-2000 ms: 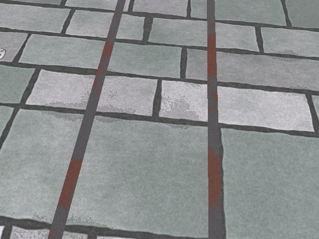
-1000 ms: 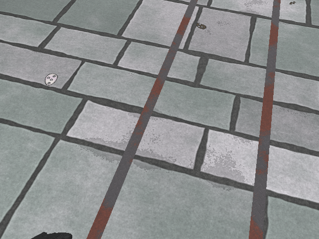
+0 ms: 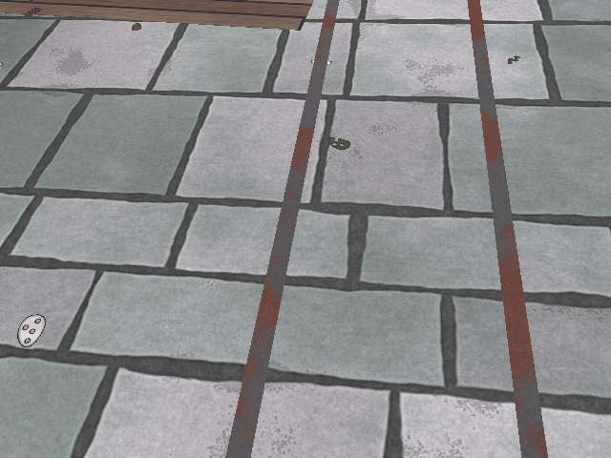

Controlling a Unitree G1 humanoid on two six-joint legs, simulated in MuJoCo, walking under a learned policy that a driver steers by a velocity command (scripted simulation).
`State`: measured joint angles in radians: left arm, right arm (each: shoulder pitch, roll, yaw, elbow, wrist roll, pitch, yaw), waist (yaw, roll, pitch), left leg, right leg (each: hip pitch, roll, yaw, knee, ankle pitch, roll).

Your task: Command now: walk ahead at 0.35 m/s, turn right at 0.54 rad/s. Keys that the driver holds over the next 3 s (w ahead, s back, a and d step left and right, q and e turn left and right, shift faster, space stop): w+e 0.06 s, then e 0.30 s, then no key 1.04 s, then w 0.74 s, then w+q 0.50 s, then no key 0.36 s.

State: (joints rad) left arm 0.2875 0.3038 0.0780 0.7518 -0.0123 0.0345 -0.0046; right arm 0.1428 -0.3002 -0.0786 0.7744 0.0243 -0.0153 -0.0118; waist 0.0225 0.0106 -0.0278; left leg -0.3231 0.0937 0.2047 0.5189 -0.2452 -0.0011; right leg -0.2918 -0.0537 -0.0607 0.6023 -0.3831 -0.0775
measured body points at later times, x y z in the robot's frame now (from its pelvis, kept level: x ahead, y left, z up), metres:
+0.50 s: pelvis +0.15 -0.01 +0.00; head +0.20 -0.02 +0.44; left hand +0.31 +0.26 -0.11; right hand +0.30 -0.31 -0.09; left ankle +0.27 +0.07 -0.73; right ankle +0.00 -0.10 -0.68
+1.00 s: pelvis +0.21 -0.04 +0.00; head +0.21 -0.05 +0.45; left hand +0.42 +0.15 -0.10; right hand +0.23 -0.33 -0.13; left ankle +0.27 +0.07 -0.73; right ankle +0.15 -0.15 -0.73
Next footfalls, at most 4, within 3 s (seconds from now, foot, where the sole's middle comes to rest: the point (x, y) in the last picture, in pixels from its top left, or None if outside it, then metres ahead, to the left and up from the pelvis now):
0.42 left None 0.31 0.06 -0.77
0.76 right None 0.19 -0.16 -0.77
2.12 right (476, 417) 0.62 -0.29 -0.77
2.66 left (385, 293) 0.96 -0.11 -0.77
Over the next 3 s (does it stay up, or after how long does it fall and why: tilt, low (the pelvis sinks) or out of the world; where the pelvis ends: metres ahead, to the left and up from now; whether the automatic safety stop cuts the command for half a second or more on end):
stays up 0.92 -0.18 0.01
